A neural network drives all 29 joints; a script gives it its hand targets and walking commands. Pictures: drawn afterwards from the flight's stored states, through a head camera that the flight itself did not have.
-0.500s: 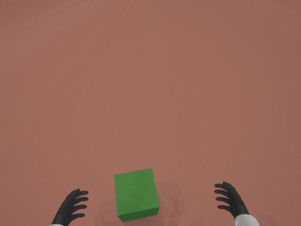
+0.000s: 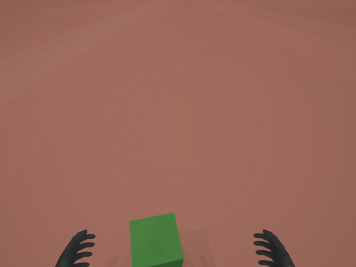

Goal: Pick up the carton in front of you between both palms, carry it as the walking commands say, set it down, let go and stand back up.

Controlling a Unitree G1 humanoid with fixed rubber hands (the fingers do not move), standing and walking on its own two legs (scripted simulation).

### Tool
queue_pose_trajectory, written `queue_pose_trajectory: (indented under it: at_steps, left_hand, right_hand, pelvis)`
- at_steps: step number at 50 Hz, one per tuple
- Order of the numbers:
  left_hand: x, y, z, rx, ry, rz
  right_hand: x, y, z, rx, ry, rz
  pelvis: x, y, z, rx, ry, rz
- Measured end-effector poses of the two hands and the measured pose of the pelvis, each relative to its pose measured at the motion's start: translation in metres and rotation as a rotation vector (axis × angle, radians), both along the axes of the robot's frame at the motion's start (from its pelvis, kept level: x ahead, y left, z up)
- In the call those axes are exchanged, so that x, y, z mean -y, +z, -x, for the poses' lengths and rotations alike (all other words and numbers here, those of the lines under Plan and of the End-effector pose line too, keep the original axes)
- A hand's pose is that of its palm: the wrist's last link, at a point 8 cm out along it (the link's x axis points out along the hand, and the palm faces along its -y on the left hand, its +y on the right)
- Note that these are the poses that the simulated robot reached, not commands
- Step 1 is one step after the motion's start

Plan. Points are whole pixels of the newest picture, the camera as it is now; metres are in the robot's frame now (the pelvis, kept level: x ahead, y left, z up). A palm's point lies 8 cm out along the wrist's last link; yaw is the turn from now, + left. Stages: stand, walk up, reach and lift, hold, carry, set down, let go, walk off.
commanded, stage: stand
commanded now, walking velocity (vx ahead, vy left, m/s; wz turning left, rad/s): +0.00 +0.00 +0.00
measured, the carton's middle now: (156, 247) +0.36 +0.09 -0.65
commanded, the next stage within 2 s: none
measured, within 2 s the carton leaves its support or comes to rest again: neither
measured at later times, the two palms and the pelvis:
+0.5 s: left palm out of the picture +0.14 +0.30 -0.11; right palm out of the picture +0.12 -0.28 -0.08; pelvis +0.01 +0.02 +0.00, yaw -2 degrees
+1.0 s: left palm out of the picture +0.11 +0.32 -0.11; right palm out of the picture +0.09 -0.29 -0.08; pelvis +0.00 +0.02 +0.01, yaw -2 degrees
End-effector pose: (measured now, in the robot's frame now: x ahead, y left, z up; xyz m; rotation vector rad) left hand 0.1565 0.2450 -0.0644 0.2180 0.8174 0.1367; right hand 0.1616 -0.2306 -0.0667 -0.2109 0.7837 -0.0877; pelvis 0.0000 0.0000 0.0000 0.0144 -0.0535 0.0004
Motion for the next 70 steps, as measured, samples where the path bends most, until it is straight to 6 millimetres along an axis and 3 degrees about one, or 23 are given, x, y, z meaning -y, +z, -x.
queue_pose_trajectory:
  at_steps: [8, 13, 30, 55, 70]
  left_hand:
    - [-0.037, -0.027, 0.018, -0.067, -0.013, -0.069]
    - [-0.050, -0.038, 0.024, -0.126, -0.020, -0.083]
    - [-0.063, -0.044, 0.021, -0.195, -0.033, -0.106]
    - [-0.074, -0.044, 0.056, -0.281, -0.023, -0.126]
    - [-0.079, -0.043, 0.065, -0.305, -0.013, -0.136]
  right_hand:
    - [0.040, -0.006, 0.028, -0.111, -0.060, 0.163]
    - [0.054, -0.005, 0.039, -0.159, -0.096, 0.207]
    - [0.044, -0.014, 0.044, -0.218, -0.119, 0.191]
    - [0.059, -0.018, 0.080, -0.305, -0.156, 0.199]
    - [0.063, -0.020, 0.089, -0.336, -0.159, 0.197]
  pelvis:
    - [-0.009, -0.003, -0.002, -0.043, -0.017, 0.016]
    - [-0.013, -0.003, -0.007, -0.048, -0.025, 0.019]
    - [-0.022, 0.001, -0.014, -0.037, -0.041, 0.017]
    - [-0.023, 0.006, 0.001, -0.015, -0.044, 0.018]
    - [-0.022, 0.007, 0.005, -0.010, -0.039, 0.019]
